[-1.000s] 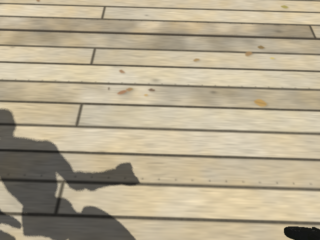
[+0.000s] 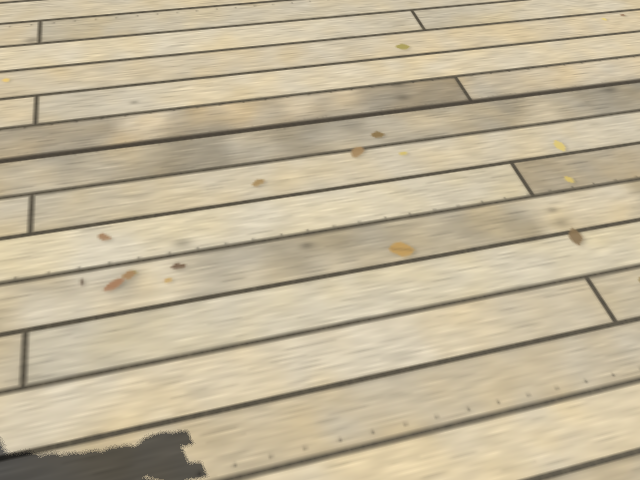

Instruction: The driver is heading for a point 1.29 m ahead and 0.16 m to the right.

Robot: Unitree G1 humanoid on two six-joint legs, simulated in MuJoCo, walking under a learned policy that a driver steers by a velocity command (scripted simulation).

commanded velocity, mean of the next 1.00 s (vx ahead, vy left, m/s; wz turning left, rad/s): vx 0.39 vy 0.00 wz -0.39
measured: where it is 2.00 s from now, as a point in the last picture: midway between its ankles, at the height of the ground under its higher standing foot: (463, 319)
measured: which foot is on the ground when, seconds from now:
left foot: down 0.00-0.34, up 0.36-0.80, down 0.82-1.00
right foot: up 0.00-0.34, down 0.36-0.84, up 0.86-1.00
